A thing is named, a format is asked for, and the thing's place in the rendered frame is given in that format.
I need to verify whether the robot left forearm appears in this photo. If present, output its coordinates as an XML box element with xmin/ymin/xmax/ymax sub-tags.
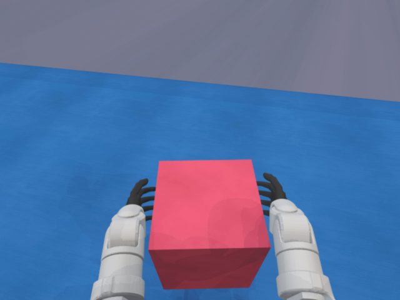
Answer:
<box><xmin>90</xmin><ymin>204</ymin><xmax>146</xmax><ymax>300</ymax></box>

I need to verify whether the robot right hand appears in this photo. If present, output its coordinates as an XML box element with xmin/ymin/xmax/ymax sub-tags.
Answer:
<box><xmin>256</xmin><ymin>173</ymin><xmax>287</xmax><ymax>216</ymax></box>

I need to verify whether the robot right forearm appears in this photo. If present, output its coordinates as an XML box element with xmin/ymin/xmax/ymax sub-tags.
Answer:
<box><xmin>269</xmin><ymin>199</ymin><xmax>335</xmax><ymax>300</ymax></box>

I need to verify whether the robot left hand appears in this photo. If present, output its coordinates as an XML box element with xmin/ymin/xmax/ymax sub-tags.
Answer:
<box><xmin>126</xmin><ymin>178</ymin><xmax>156</xmax><ymax>221</ymax></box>

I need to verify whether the carton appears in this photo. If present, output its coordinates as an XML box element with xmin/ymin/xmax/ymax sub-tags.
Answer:
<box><xmin>148</xmin><ymin>159</ymin><xmax>271</xmax><ymax>289</ymax></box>

